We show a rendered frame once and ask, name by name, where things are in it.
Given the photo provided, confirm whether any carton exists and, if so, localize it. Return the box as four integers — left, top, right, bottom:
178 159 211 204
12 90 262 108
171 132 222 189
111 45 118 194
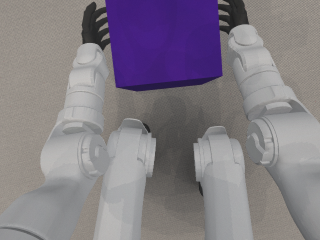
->
105 0 223 92

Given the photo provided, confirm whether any robot left foot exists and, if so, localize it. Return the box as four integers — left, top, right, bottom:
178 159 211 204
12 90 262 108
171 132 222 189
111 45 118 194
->
142 123 151 133

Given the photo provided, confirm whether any right robot upper arm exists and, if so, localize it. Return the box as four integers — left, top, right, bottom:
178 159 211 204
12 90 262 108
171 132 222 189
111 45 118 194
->
245 112 320 240

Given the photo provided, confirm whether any robot left hand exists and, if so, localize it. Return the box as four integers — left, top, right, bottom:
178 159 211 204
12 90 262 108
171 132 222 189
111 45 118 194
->
81 2 111 51

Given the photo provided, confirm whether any left robot upper arm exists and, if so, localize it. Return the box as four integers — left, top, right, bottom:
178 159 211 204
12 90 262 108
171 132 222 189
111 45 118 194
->
0 131 110 240

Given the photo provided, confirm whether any left robot forearm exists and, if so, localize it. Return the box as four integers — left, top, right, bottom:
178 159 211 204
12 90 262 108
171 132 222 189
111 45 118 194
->
40 43 109 170

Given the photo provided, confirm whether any robot left thigh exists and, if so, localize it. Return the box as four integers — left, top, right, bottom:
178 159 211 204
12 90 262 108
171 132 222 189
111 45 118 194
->
93 127 156 240

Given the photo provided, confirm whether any robot right hand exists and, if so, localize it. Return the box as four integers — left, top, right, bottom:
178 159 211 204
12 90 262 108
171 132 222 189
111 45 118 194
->
218 0 249 35

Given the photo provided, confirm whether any right robot forearm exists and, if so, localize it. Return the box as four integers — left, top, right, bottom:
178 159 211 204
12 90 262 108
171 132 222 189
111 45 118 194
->
226 24 320 125

